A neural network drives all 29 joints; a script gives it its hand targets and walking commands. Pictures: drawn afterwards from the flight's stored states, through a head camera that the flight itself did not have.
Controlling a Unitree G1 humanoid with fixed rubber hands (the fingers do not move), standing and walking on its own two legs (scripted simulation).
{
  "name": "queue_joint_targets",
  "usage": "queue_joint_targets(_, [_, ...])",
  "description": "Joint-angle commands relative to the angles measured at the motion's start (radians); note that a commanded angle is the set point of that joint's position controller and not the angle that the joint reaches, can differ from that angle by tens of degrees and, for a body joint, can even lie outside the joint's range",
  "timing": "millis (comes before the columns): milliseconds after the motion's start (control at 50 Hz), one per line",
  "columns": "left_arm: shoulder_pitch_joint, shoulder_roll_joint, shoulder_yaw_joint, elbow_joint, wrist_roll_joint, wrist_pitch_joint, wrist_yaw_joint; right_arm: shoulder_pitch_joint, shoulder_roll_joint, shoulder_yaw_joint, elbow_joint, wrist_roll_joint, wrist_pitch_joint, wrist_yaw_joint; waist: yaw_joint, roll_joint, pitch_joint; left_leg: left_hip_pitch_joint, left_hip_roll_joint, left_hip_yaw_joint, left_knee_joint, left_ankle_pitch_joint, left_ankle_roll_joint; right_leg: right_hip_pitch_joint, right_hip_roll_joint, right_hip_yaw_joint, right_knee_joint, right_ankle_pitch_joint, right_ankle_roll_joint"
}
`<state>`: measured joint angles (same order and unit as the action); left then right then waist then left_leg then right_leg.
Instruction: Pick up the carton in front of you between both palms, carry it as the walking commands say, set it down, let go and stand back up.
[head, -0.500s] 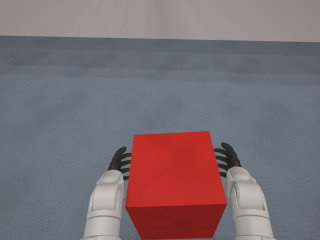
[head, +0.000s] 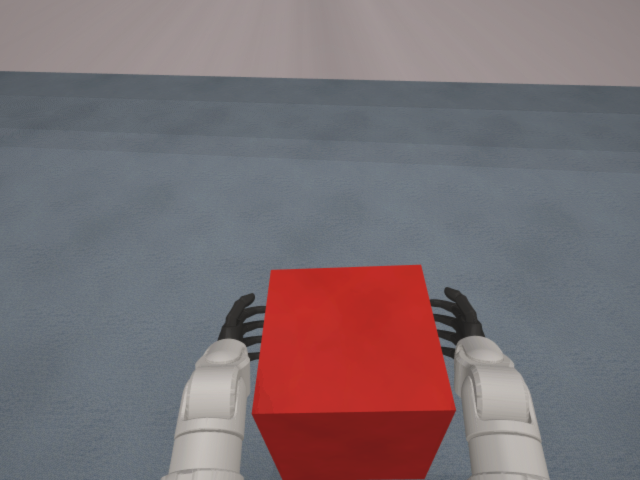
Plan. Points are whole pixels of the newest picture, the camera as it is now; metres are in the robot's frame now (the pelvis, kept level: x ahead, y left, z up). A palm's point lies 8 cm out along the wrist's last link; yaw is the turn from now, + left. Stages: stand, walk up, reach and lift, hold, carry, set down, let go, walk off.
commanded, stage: carry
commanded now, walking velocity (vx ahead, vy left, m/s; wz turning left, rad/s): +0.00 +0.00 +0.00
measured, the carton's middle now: (349, 376) +0.30 +0.00 -0.04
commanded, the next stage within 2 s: hold in 0.40 s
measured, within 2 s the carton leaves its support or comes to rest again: neither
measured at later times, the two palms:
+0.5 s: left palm (238, 357) +0.28 +0.14 +0.04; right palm (480, 358) +0.28 -0.16 +0.05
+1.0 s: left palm (262, 326) +0.33 +0.12 +0.04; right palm (495, 360) +0.27 -0.18 +0.06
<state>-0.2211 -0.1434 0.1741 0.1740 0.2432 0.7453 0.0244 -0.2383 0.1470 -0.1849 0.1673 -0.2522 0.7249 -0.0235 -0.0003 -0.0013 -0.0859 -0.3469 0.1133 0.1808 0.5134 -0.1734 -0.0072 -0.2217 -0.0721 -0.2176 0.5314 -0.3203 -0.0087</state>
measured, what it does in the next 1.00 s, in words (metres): stands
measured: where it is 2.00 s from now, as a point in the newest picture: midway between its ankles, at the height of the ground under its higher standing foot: outside the picture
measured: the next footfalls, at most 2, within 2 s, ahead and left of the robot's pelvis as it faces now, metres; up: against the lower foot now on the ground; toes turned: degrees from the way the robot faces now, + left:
none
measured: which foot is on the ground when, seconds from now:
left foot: down 0.00-1.00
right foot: down 0.00-1.00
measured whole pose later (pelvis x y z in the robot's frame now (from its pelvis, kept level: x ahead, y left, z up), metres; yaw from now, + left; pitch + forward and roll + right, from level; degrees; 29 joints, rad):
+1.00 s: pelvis -0.01 +0.05 +0.00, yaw -13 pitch -7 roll +0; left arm -0.45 -0.22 0.42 0.45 0.39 0.63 0.01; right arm -0.50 0.17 -0.44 0.51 -0.41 0.57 0.06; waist 0.00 -0.03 0.06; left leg -0.18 -0.04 -0.05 0.50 -0.20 0.01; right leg -0.14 0.01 0.12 0.51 -0.26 0.00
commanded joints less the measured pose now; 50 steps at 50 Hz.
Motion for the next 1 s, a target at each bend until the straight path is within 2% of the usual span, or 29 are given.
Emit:
queue_joint_targets(0, [-0.493, -0.908, -0.554, -0.087, -0.266, -0.050, -0.236, -0.415, 0.907, 0.564, -0.027, 0.269, -0.026, 0.239, -0.004, -0.002, -0.239, 0.144, 0.081, -0.092, -0.072, 0.144, 0.014, 0.009, -0.100, 0.087, -0.093, 0.161, -0.003])
queue_joint_targets(40, [-0.463, -0.898, -0.546, -0.081, -0.255, -0.050, -0.237, -0.416, 0.898, 0.562, -0.017, 0.253, -0.018, 0.232, 0.000, -0.037, -0.229, 0.124, 0.079, -0.075, -0.063, 0.162, 0.011, 0.003, -0.090, 0.077, -0.104, 0.179, 0.002])
queue_joint_targets(100, [-0.497, -0.922, -0.587, -0.093, -0.268, -0.046, -0.236, -0.414, 0.923, 0.554, -0.026, 0.265, -0.029, 0.241, -0.003, 0.034, -0.242, 0.149, 0.079, -0.075, -0.060, 0.160, 0.013, -0.020, -0.102, 0.086, -0.101, 0.137, -0.006])
queue_joint_targets(180, [-0.471, -0.876, -0.521, -0.050, -0.234, -0.046, -0.236, -0.407, 0.890, 0.520, 0.014, 0.220, -0.020, 0.235, 0.000, -0.009, -0.197, 0.107, 0.077, -0.079, -0.071, 0.139, 0.013, -0.015, -0.092, 0.072, -0.117, 0.104, -0.002])
queue_joint_targets(200, [-0.516, -0.908, -0.557, -0.064, -0.262, -0.049, -0.236, -0.431, 0.896, 0.540, -0.019, 0.246, -0.032, 0.242, -0.003, 0.042, -0.233, 0.138, 0.077, -0.075, -0.049, 0.106, 0.010, -0.016, -0.095, 0.111, -0.112, 0.107, -0.003])
queue_joint_targets(380, [-0.465, -0.889, -0.539, -0.059, -0.239, -0.045, -0.238, -0.436, 0.906, 0.559, -0.034, 0.248, -0.027, 0.243, -0.006, -0.021, -0.245, 0.116, 0.091, -0.101, -0.065, 0.119, 0.026, 0.005, -0.101, 0.099, -0.103, 0.136, 0.001])
queue_joint_targets(400, [-0.405, -0.952, -0.556, -0.088, -0.272, -0.055, -0.247, -0.345, 0.942, 0.539, 0.005, 0.252, -0.048, 0.250, -0.025, -0.107, -0.102, 0.356, -0.223, -0.207, -0.078, 0.283, 0.041, 0.008, 0.105, 0.312, -0.204, 0.370, -0.026])
queue_joint_targets(420, [-0.399, -0.887, -0.517, -0.103, -0.222, -0.068, -0.247, -0.355, 0.940, 0.524, -0.031, 0.228, -0.076, 0.241, 0.004, -0.102, -0.156, 0.479, -0.214, -0.252, -0.073, 0.347, 0.043, -0.016, 0.104, 0.340, -0.181, 0.428, -0.033])
queue_joint_targets(440, [-0.479, -0.875, -0.617, -0.198, -0.269, -0.075, -0.247, -0.340, 0.909, 0.509, -0.017, 0.220, -0.080, 0.232, -0.057, -0.052, -0.206, 0.443, -0.217, -0.245, -0.089, 0.377, 0.032, 0.075, 0.117, 0.341, -0.193, 0.515, -0.019])
queue_joint_targets(460, [-0.446, -0.884, -0.586, -0.156, -0.253, -0.071, -0.248, -0.341, 0.889, 0.499, -0.003, 0.201, -0.073, 0.226, -0.022, 0.005, -0.218, 0.376, -0.209, -0.243, -0.096, 0.377, 0.023, 0.185, 0.119, 0.340, -0.188, 0.531, -0.007])
queue_joint_targets(500, [-0.481, -0.864, -0.563, -0.142, -0.264, -0.076, -0.258, -0.324, 0.861, 0.449, 0.027, 0.161, -0.058, 0.221, -0.063, -0.035, -0.159, 0.291, -0.211, -0.233, -0.138, 0.211, 0.011, 0.243, 0.139, 0.301, -0.212, 0.382, -0.004])
queue_joint_targets(520, [-0.480, -0.883, -0.540, -0.129, -0.232, -0.079, -0.247, -0.424, 0.910, 0.485, -0.002, 0.194, -0.068, 0.238, 0.023, -0.041, -0.143, 0.311, -0.219, -0.231, -0.135, 0.191, 0.021, 0.204, 0.133, 0.299, -0.195, 0.394, 0.010])
queue_joint_targets(560, [-0.501, -0.870, -0.516, -0.057, -0.241, -0.082, -0.257, -0.412, 0.908, 0.492, 0.013, 0.189, -0.057, 0.244, -0.039, -0.050, -0.097, 0.261, -0.220, -0.226, -0.146, 0.089, 0.023, 0.222, 0.128, 0.308, -0.212, 0.307, 0.016])
queue_joint_targets(580, [-0.481, -0.889, -0.508, -0.051, -0.216, -0.081, -0.254, -0.462, 0.941, 0.539, 0.031, 0.231, -0.054, 0.255, 0.019, -0.028, -0.090, 0.269, -0.226, -0.238, -0.147, 0.088, 0.024, 0.193, 0.126, 0.308, -0.210, 0.285, 0.012])
queue_joint_targets(600, [-0.475, -0.915, -0.516, -0.057, -0.211, -0.075, -0.247, -0.458, 0.919, 0.517, 0.018, 0.219, -0.057, 0.266, -0.015, -0.007, -0.114, 0.305, -0.236, -0.223, -0.159, 0.076, 0.012, 0.185, 0.134, 0.308, -0.219, 0.271, 0.017])
queue_joint_targets(640, [-0.488, -0.929, -0.469, 0.000, -0.191, -0.080, -0.253, -0.502, 0.951, 0.505, 0.064, 0.220, -0.051, 0.285, 0.030, -0.059, -0.081, 0.277, -0.230, -0.226, -0.175, 0.018, 0.021, 0.175, 0.139, 0.294, -0.239, 0.137, 0.027])
queue_joint_targets(680, [-0.510, -0.945, -0.462, 0.018, -0.189, -0.083, -0.263, -0.531, 0.932, 0.498, 0.083, 0.218, -0.060, 0.306, 0.032, -0.017, -0.093, 0.306, -0.232, -0.226, -0.180, -0.032, 0.023, 0.154, 0.141, 0.294, -0.229, 0.096, 0.019])
queue_joint_targets(700, [-0.525, -0.914, -0.482, 0.017, -0.183, -0.082, -0.267, -0.530, 0.951, 0.494, 0.121, 0.230, -0.062, 0.313, 0.039, -0.069, -0.048, 0.311, -0.230, -0.209, -0.175, -0.059, 0.023, 0.103, 0.140, 0.278, -0.251, 0.028, 0.019])
queue_joint_targets(720, [-0.598, -0.961, -0.477, 0.016, -0.188, -0.084, -0.273, -0.532, 0.975, 0.489, 0.128, 0.217, -0.065, 0.313, 0.001, -0.054, -0.051, 0.309, -0.236, -0.210, -0.154, -0.055, 0.013, 0.090, 0.137, 0.300, -0.251, 0.037, 0.013])
queue_joint_targets(740, [-0.616, -0.955, -0.495, 0.037, -0.219, -0.094, -0.279, -0.611, 0.970, 0.508, 0.115, 0.256, -0.080, 0.315, 0.026, -0.042, -0.073, 0.358, -0.222, -0.220, -0.160, -0.064, 0.022, 0.053, 0.143, 0.289, -0.231, 0.000, 0.015])
queue_joint_targets(780, [-0.582, -1.025, -0.480, 0.112, -0.213, -0.073, -0.270, -0.568, 0.904, 0.447, 0.166, 0.207, -0.087, 0.333, -0.007, 0.047, -0.111, 0.385, -0.198, -0.245, -0.184, -0.064, -0.014, 0.079, 0.153, 0.302, -0.216, 0.038, -0.018])
queue_joint_targets(800, [-0.615, -0.987, -0.416, 0.126, -0.166, -0.076, -0.272, -0.673, 0.910, 0.439, 0.178, 0.199, -0.094, 0.334, 0.046, 0.061, -0.034, 0.295, -0.204, -0.225, -0.188, -0.099, -0.003, 0.061, 0.147, 0.281, -0.216, 0.013, -0.013])
queue_joint_targets(820, [-0.651, -1.007, -0.443, 0.134, -0.176, -0.076, -0.269, -0.649, 0.897, 0.386, 0.222, 0.177, -0.099, 0.343, -0.030, 0.051, -0.029, 0.366, -0.196, -0.228, -0.190, -0.133, -0.012, -0.003, 0.179, 0.268, -0.204, -0.025, -0.014])
queue_joint_targets(840, [-0.705, -1.059, -0.397, 0.177, -0.187, -0.087, -0.267, -0.701, 0.863, 0.393, 0.238, 0.157, -0.110, 0.346, 0.019, 0.027, -0.077, 0.390, -0.161, -0.302, -0.174, -0.159, -0.015, -0.012, 0.162, 0.277, -0.170, -0.045, -0.026])
queue_joint_targets(880, [-0.783, -0.992, -0.322, 0.237, -0.131, -0.094, -0.264, -0.736, 0.861, 0.277, 0.343, 0.094, -0.134, 0.348, -0.022, 0.062, -0.003, 0.382, -0.175, -0.281, -0.173, -0.231, -0.010, -0.085, 0.166, 0.271, -0.167, -0.088, -0.032])
queue_joint_targets(900, [-0.760, -0.995, -0.295, 0.290, -0.118, -0.112, -0.259, -0.759, 0.885, 0.258, 0.378, 0.105, -0.156, 0.342, 0.007, 0.064, -0.029, 0.358, -0.181, -0.272, -0.152, -0.196, -0.011, -0.055, 0.152, 0.290, -0.177, -0.086, -0.039])
queue_joint_targets(920, [-0.747, -0.986, -0.259, 0.322, -0.110, -0.132, -0.258, -0.802, 0.834, 0.235, 0.355, 0.096, -0.172, 0.339, -0.019, 0.043, -0.019, 0.371, -0.165, -0.285, -0.142, -0.207, -0.006, -0.113, 0.163, 0.276, -0.141, -0.089, -0.028])
queue_joint_targets(940, [-0.781, -0.975, -0.247, 0.282, -0.093, -0.158, -0.246, -0.811, 0.825, 0.208, 0.389, 0.068, -0.190, 0.342, 0.033, 0.015, -0.018, 0.364, -0.170, -0.298, -0.142, -0.192, -0.002, -0.130, 0.163, 0.266, -0.133, -0.089, -0.033])
queue_joint_targets(980, [-0.823, -0.900, -0.125, 0.381, -0.021, -0.179, -0.236, -0.810, 0.770, 0.071, 0.479, -0.002, -0.224, 0.316, -0.031, 0.077, 0.025, 0.267, -0.160, -0.304, -0.097, -0.224, -0.026, -0.133, 0.162, 0.276, -0.093, -0.093, -0.053])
